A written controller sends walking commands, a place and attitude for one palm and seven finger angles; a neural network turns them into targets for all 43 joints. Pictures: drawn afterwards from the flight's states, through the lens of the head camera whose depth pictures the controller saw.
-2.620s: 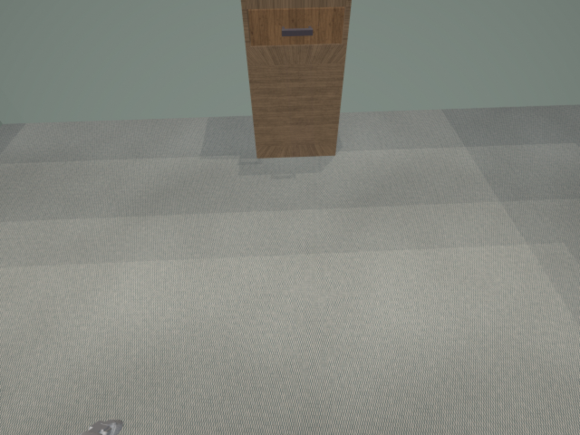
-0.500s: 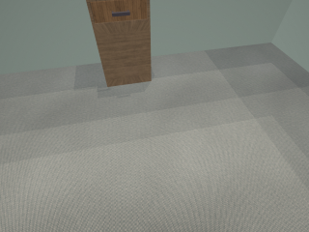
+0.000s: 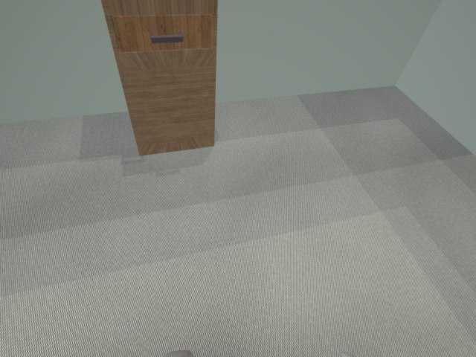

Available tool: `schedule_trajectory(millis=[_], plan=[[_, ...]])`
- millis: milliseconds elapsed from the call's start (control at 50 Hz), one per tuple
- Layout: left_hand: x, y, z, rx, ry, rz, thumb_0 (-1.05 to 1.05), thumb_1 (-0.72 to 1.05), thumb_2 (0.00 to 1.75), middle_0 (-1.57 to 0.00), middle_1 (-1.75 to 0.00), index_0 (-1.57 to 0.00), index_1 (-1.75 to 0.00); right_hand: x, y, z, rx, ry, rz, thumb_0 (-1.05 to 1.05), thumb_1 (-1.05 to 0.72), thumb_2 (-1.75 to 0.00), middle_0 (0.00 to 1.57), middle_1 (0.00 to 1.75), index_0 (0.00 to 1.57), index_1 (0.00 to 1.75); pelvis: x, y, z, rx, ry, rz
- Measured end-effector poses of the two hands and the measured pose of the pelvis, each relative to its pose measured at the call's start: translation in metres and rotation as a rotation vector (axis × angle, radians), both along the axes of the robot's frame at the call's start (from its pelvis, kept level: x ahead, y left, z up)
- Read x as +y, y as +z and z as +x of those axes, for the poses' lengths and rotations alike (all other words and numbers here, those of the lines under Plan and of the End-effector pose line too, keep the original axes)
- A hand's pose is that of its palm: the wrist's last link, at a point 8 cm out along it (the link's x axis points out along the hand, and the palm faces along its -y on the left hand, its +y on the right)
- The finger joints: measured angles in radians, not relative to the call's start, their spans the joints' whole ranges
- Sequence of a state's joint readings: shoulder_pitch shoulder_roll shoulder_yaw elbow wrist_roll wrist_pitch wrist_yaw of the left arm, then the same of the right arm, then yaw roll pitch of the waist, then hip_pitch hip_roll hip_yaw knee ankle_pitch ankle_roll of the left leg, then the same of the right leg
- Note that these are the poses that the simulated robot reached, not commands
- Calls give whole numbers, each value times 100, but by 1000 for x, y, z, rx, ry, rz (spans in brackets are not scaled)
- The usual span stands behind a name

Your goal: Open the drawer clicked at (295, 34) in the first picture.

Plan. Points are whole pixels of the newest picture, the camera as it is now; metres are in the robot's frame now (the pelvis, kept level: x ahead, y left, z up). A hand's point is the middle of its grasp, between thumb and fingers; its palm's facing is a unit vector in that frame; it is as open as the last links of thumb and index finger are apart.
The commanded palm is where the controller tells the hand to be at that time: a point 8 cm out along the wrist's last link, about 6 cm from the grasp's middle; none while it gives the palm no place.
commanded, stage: walk to a spot facing it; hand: left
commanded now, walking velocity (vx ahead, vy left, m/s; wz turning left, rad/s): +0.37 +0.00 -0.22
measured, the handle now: (166, 36) +1.27 +0.40 -0.06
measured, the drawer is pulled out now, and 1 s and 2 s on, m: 0.00 0.00 0.00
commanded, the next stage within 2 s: turn to face it in 1.14 s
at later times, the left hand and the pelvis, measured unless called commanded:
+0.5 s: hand (197, 261) +0.34 +0.11 -0.15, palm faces -0.14 -0.97 -0.18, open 7.4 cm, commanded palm none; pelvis +0.20 -0.05 +0.00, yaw -6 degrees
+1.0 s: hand (180, 244) +0.39 +0.16 -0.17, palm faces -0.04 -0.99 -0.13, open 7.4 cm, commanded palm none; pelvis +0.41 -0.02 +0.01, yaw -6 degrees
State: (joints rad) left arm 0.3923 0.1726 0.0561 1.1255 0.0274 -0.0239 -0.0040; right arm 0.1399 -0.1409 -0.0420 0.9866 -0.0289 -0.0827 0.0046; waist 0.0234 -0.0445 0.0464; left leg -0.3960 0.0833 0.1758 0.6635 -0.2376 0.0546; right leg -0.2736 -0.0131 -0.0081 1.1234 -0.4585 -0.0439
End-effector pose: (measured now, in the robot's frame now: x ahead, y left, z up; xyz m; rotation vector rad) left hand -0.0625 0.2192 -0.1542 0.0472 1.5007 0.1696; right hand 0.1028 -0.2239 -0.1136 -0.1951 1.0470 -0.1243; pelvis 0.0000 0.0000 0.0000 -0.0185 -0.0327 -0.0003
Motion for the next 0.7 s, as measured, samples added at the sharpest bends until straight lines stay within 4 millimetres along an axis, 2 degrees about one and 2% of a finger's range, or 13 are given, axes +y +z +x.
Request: schedule_trajectory(millis=[40, 100, 200, 260, 340, 440, 480, 520, 560, 620, 700], plan=[[12, 7, 36, -46, -27, 13, 1, 91, 90, -20, -30, -20, -30, 5, 1, -9, 48, -34, 5, 0, -91, -89, 20, 30, 20, 30, 5, 7, 14, 2, -9, 5], [24, 19, 92, -126, -58, 31, 1, 91, 90, -19, -30, -20, -30, 0, 5, -24, 116, -110, -15, -1, -95, -89, 21, 30, 21, 30, 10, 16, 36, 12, -24, 13], [26, 35, 177, -219, -110, 41, 0, 91, 90, -19, -30, -19, -30, 0, 4, -53, 270, -181, 1, -1, -94, -89, 20, 30, 20, 30, 13, 24, 74, 20, -50, 25], [18, 40, 224, -246, -156, 39, 0, 91, 90, -19, -30, -19, -30, 5, 2, -67, 352, -230, 29, -1, -93, -89, 20, 30, 20, 30, 8, 25, 98, 19, -65, 29], [-3, 42, 290, -275, -231, 36, 0, 91, 90, -19, -30, -19, -30, 11, -2, -77, 448, -295, 79, 0, -92, -89, 20, 30, 20, 30, -5, 23, 132, 20, -89, 36], [-42, 35, 372, -350, -305, 38, 0, 91, 90, -19, -30, -20, -30, 11, -15, -73, 564, -350, 148, 0, -91, -89, 20, 30, 20, 30, -33, 8, 180, 22, -110, 39], [-54, 33, 393, -392, -296, 40, 0, 91, 90, -19, -30, -20, -30, 5, -20, -59, 592, -345, 167, 0, -91, -89, 20, 30, 20, 30, -43, 3, 195, 16, -109, 28], [-61, 34, 400, -399, -272, 37, 0, 91, 90, -20, -30, -20, -30, -6, -22, -32, 575, -331, 164, 0, -91, -89, 20, 30, 20, 30, -49, 5, 209, 9, -104, 20], [-63, 37, 402, -385, -231, 45, -1, 92, 90, -20, -30, -20, -30, -20, -21, 7, 517, -309, 147, 1, -91, -89, 20, 30, 20, 30, -53, 11, 224, 9, -100, 13], [-52, 43, 406, -360, -202, 87, -3, 95, 90, -20, -30, -20, -30, -39, -18, 75, 391, -274, 116, 1, -91, -89, 20, 30, 20, 30, -57, 17, 246, 17, -94, 6], [-42, 40, 401, -271, -189, 85, -3, 94, 90, -20, -30, -20, -30, -60, -7, 164, 236, -228, 67, 1, -93, -89, 20, 30, 20, 30, -56, 22, 277, 23, -89, -2]])
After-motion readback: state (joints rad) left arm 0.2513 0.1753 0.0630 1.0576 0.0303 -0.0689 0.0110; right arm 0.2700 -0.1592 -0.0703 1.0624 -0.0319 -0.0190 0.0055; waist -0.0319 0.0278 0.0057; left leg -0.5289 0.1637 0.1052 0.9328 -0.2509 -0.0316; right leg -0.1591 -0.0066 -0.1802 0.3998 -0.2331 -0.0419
